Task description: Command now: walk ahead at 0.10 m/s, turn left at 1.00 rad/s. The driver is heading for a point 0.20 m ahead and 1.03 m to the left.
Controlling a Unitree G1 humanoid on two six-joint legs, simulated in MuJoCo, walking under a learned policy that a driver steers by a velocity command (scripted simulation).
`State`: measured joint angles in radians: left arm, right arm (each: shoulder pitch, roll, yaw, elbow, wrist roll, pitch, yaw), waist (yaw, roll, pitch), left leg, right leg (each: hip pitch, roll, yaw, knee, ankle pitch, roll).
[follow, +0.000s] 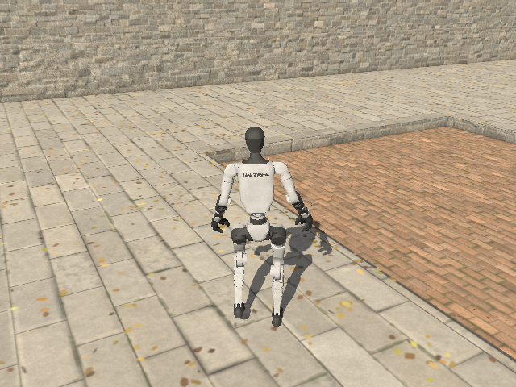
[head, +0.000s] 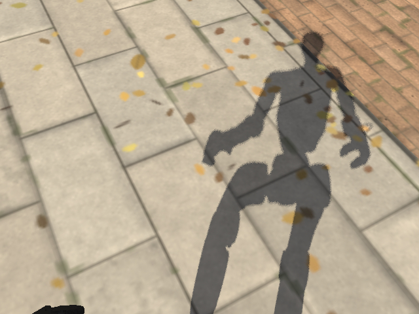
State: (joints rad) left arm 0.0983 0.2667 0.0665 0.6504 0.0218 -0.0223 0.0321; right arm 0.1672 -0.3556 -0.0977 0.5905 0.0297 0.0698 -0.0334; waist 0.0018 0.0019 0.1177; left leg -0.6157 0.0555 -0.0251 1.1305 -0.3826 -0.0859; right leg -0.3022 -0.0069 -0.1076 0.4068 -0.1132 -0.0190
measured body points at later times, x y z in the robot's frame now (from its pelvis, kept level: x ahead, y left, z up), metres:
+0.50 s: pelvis +0.06 +0.04 +0.00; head +0.09 +0.09 +0.45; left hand +0.12 +0.37 -0.10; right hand +0.35 -0.15 -0.05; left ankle +0.05 +0.13 -0.74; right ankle +0.18 -0.09 -0.69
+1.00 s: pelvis +0.11 +0.05 +0.00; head +0.13 +0.08 +0.45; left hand +0.08 +0.35 -0.11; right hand +0.39 -0.09 -0.10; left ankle +0.03 +0.16 -0.74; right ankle +0.18 -0.06 -0.73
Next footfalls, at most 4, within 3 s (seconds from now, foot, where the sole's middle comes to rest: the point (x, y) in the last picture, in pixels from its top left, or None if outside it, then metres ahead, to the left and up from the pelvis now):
0.20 left None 0.09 0.14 -0.77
0.62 right None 0.22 -0.04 -0.77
0.92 left None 0.06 0.18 -0.77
1.20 right None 0.22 -0.01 -0.77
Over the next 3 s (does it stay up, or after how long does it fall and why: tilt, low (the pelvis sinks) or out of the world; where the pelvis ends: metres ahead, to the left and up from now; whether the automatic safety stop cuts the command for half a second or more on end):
stays up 0.04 1.13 0.00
